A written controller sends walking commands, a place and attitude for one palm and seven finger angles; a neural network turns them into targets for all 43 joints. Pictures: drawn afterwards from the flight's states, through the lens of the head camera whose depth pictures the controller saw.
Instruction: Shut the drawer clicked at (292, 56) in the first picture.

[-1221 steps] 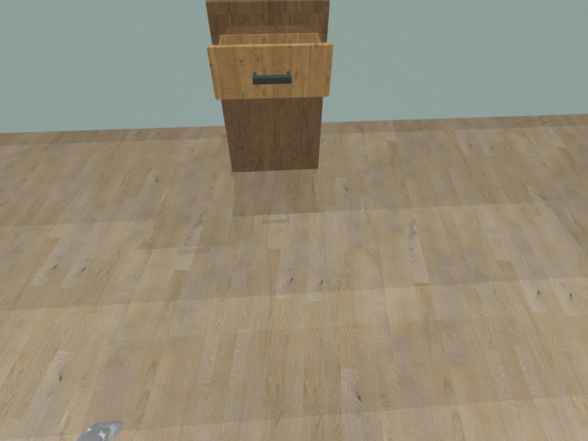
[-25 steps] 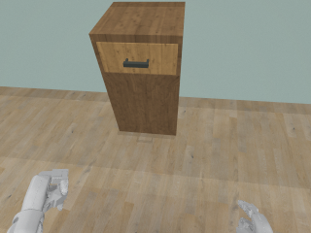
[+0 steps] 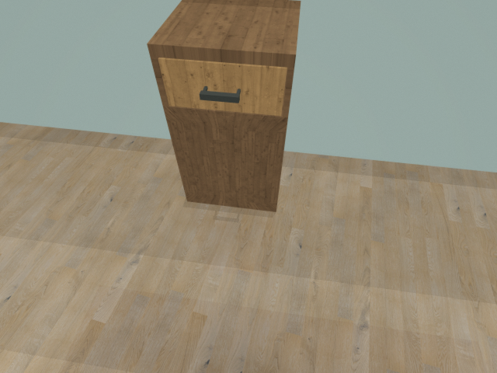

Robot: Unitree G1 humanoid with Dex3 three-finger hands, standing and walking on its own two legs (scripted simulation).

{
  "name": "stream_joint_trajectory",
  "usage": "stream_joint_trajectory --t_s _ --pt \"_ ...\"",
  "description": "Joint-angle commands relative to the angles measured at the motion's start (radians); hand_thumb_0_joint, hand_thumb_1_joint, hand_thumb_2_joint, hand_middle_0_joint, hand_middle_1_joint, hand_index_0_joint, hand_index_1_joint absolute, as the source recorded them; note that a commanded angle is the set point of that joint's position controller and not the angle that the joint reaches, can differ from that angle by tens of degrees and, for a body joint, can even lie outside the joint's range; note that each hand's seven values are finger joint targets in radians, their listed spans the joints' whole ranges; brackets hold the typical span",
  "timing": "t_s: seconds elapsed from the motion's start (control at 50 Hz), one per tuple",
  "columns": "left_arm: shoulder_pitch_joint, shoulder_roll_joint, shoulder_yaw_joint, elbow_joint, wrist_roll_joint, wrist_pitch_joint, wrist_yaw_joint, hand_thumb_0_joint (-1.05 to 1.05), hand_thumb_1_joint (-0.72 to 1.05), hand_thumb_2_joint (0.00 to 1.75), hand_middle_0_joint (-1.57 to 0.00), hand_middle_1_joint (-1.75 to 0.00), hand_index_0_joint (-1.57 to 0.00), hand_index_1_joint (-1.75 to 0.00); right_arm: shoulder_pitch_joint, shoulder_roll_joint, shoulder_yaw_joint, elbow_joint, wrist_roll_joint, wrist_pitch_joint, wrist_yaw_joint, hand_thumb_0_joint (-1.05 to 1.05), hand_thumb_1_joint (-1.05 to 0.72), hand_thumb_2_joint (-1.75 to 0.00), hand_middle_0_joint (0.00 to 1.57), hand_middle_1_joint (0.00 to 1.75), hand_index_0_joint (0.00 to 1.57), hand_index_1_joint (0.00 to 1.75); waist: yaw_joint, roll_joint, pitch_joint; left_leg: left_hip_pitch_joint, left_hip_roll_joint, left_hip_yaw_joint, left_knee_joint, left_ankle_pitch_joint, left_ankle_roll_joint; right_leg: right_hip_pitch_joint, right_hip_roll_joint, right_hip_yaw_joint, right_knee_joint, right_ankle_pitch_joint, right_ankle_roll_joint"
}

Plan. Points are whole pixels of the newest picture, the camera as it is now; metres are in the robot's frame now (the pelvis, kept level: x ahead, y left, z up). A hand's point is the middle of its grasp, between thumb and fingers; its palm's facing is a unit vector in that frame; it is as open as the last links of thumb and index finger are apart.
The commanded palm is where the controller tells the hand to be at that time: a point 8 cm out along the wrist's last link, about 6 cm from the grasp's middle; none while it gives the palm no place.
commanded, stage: let the arm hang, fingers relaxed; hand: left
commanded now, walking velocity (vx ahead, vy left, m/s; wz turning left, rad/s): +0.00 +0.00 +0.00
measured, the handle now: (220, 93) +0.94 +0.15 -0.09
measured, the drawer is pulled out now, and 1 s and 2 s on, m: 0.00 0.00 0.00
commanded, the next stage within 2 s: look to check the result in 0.48 s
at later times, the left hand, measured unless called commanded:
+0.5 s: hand out of the picture +0.00 +0.14 -0.18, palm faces +0.01 -0.99 -0.16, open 7.4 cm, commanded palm none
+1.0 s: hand out of the picture +0.02 +0.13 -0.17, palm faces +0.03 -0.98 -0.20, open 7.4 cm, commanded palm none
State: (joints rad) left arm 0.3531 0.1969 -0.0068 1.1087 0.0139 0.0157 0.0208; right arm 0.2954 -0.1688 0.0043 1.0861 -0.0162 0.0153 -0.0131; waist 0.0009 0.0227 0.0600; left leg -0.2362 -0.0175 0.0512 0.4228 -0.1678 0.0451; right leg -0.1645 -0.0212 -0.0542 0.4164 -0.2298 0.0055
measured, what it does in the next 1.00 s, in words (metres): stands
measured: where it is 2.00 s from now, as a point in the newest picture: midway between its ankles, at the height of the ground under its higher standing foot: outside the picture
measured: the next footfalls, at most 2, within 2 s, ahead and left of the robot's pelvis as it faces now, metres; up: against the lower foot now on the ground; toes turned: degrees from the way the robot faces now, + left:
none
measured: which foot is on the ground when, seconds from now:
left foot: down 0.00-1.00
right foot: down 0.00-1.00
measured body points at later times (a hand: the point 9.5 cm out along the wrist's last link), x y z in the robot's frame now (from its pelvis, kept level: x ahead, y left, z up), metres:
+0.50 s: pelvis +0.01 -0.02 +0.00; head +0.02 -0.02 +0.45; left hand +0.00 +0.19 -0.16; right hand -0.03 -0.22 -0.16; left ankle +0.04 +0.09 -0.74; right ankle +0.00 -0.12 -0.74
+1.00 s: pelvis +0.03 -0.04 +0.00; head +0.04 -0.05 +0.45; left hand +0.02 +0.18 -0.16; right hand +0.02 -0.25 -0.17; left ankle +0.04 +0.09 -0.74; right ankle +0.00 -0.12 -0.74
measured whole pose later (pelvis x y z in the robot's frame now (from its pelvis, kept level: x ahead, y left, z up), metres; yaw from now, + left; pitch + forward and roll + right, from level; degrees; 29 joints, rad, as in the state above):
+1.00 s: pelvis +0.03 -0.04 +0.00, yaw +0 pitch -2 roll +1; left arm 0.29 0.13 0.01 1.15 0.01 -0.02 0.03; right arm 0.26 -0.14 -0.01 1.15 -0.02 -0.01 -0.04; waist -0.01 0.01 0.04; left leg -0.17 0.02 0.04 0.40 -0.20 -0.01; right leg -0.11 0.02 -0.06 0.41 -0.27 -0.05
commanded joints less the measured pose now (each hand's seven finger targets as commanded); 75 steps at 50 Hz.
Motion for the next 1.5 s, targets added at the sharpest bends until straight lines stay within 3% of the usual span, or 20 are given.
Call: stream_joint_trajectory --t_s 0.0,0.04,0.12,0.22,0.32,0.48,0.86,1.14,1.26,1.48 --pt "0.022 0.072 0.018 -0.013 -0.004 -0.023 0.01 0.0 0.9 0.9 -0.2 -0.3 -0.2 -0.3 0.063 -0.105 -0.028 -0.008 0.003 -0.018 -0.016 0.0 -0.9 -0.9 0.2 0.3 0.2 0.3 -0.01 -0.044 0.021 0.016 0.122 -0.152 -0.14 -0.144 0.007 -0.08 -0.068 0.092 -0.093 -0.078 -0.043" --pt "0.03 0.065 0.018 -0.003 -0.002 -0.02 0.011 0.0 0.9 0.9 -0.2 -0.3 -0.2 -0.3 0.07 -0.094 -0.028 0.003 0.003 -0.017 -0.017 0.0 -0.9 -0.9 0.2 0.3 0.2 0.3 -0.008 -0.03 0.047 0.0 0.123 -0.157 -0.153 -0.176 0.008 -0.095 -0.066 0.091 -0.09 -0.092 -0.04" --pt "0.039 0.047 0.02 0.008 -0.003 -0.025 0.015 0.0 0.9 0.9 -0.2 -0.3 -0.2 -0.3 0.09 -0.063 -0.025 0.024 0.002 -0.02 -0.018 0.0 -0.9 -0.9 0.2 0.3 0.2 0.3 -0.008 -0.058 0.033 0.013 0.11 -0.13 -0.129 -0.11 0.005 -0.087 -0.071 0.097 -0.095 -0.075 -0.041" --pt "0.039 0.031 0.02 0.011 -0.004 -0.027 0.018 0.0 0.9 0.9 -0.2 -0.3 -0.2 -0.3 0.098 -0.036 -0.023 0.039 0.001 -0.019 -0.019 0.0 -0.9 -0.9 0.2 0.3 0.2 0.3 -0.009 -0.031 0.059 0.011 0.104 -0.116 -0.119 -0.088 -0.001 -0.105 -0.07 0.103 -0.098 -0.068 -0.042" --pt "0.038 0.018 0.024 0.012 -0.005 -0.032 0.019 0.0 0.9 0.9 -0.2 -0.3 -0.2 -0.3 0.106 -0.023 -0.024 0.046 0.001 -0.027 -0.023 0.0 -0.9 -0.9 0.2 0.3 0.2 0.3 -0.008 -0.002 0.035 0.021 0.106 -0.11 -0.11 -0.042 -0.003 -0.08 -0.07 0.103 -0.089 -0.023 -0.045" --pt "0.037 0.013 0.028 0.021 -0.006 -0.035 0.021 0.0 0.9 0.9 -0.2 -0.3 -0.2 -0.3 0.112 -0.017 -0.026 0.055 0.003 -0.03 -0.029 0.0 -0.9 -0.9 0.2 0.3 0.2 0.3 -0.008 -0.007 0.032 0.041 0.11 -0.098 -0.089 0.022 -0.006 -0.062 -0.072 0.099 -0.092 0.014 -0.047" --pt "0.02 0.04 0.034 0.022 -0.006 -0.047 0.022 0.0 0.9 0.9 -0.2 -0.3 -0.2 -0.3 0.064 -0.055 -0.034 0.055 0.004 -0.03 -0.032 0.0 -0.9 -0.9 0.2 0.3 0.2 0.3 -0.01 -0.028 0.014 0.09 0.116 -0.086 -0.06 0.105 -0.013 -0.033 -0.079 0.109 -0.107 0.121 -0.051" --pt "-0.024 0.074 0.038 0.013 -0.007 -0.049 0.018 0.0 0.9 0.9 -0.2 -0.3 -0.2 -0.3 0.018 -0.089 -0.033 0.05 0.001 -0.027 -0.032 0.0 -0.9 -0.9 0.2 0.3 0.2 0.3 -0.01 -0.037 0.017 0.096 0.118 -0.08 -0.069 0.098 -0.023 -0.01 -0.086 0.111 -0.125 0.165 -0.048" --pt "-0.031 0.095 0.045 0.006 -0.007 -0.052 0.02 0.0 0.9 0.9 -0.2 -0.3 -0.2 -0.3 0.007 -0.107 -0.037 0.043 0.004 -0.028 -0.034 0.0 -0.9 -0.9 0.2 0.3 0.2 0.3 -0.007 -0.052 -0.02 0.107 0.119 -0.074 -0.056 0.132 -0.024 0.03 -0.092 0.111 -0.119 0.273 -0.034" --pt "-0.058 0.118 0.048 0.001 -0.009 -0.05 0.019 0.0 0.9 0.9 -0.2 -0.3 -0.2 -0.3 -0.013 -0.128 -0.038 0.04 0.002 -0.024 -0.036 0.0 -0.9 -0.9 0.2 0.3 0.2 0.3 -0.008 -0.032 -0.007 0.111 0.123 -0.069 -0.057 0.126 -0.03 0.037 -0.095 0.11 -0.13 0.297 -0.027"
